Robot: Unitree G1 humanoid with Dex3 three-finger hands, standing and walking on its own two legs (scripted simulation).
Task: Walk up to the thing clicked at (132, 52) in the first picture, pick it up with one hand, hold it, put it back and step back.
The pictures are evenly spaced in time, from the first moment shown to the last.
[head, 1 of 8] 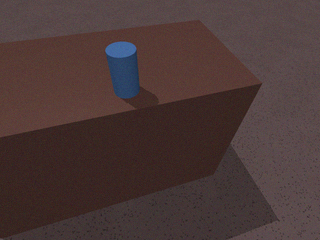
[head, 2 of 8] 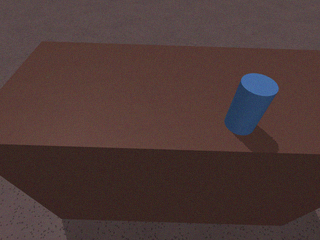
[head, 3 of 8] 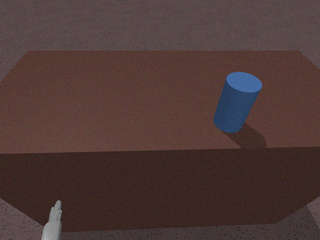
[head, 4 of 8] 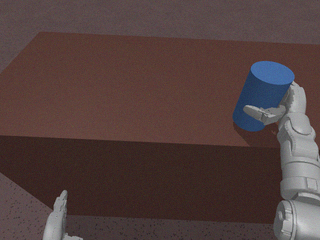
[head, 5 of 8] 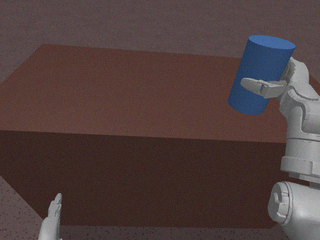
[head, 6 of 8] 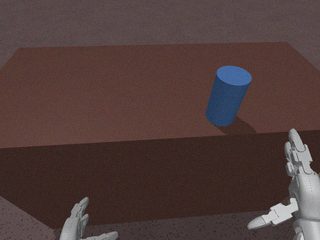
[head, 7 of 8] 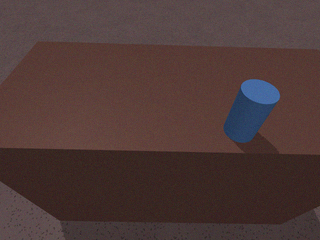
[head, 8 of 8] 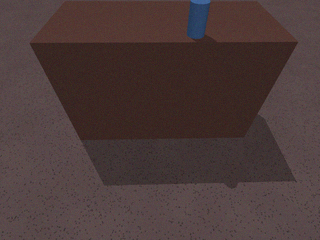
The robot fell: no
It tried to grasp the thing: yes
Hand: right
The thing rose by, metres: 0.23
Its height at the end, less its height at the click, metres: +0.00
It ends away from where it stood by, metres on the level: 0.02
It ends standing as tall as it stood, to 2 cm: yes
